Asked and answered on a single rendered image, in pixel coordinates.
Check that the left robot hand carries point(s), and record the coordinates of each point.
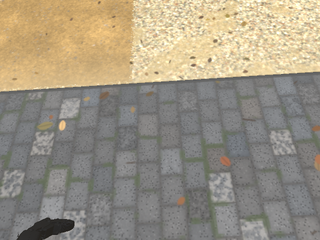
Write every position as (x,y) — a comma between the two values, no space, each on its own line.
(46,228)

